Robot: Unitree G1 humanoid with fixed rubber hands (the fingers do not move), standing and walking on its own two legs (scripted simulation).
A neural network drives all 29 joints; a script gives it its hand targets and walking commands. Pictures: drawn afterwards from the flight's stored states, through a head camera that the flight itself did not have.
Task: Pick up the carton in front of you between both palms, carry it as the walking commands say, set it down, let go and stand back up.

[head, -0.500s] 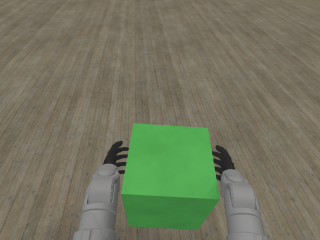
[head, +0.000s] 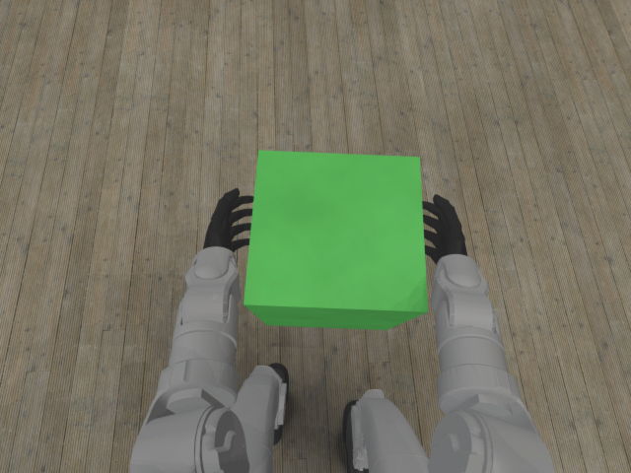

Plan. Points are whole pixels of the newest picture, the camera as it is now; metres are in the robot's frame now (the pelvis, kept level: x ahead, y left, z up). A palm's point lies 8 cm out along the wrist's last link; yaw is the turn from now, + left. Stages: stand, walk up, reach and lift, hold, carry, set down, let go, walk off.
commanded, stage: set down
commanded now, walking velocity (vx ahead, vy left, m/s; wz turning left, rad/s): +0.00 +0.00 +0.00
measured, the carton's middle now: (332, 253) +0.40 +0.01 -0.14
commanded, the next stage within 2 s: none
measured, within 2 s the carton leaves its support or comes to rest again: rests again in 1.84 s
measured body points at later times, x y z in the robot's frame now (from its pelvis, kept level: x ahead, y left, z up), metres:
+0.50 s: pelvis -0.01 -0.03 -0.12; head +0.24 +0.01 +0.25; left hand +0.44 +0.17 -0.22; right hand +0.46 -0.13 -0.21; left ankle +0.10 +0.10 -0.68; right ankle +0.02 -0.13 -0.68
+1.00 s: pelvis -0.04 -0.01 -0.24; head +0.30 +0.02 +0.06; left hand +0.48 +0.18 -0.37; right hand +0.51 -0.12 -0.36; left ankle +0.10 +0.10 -0.68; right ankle +0.02 -0.13 -0.68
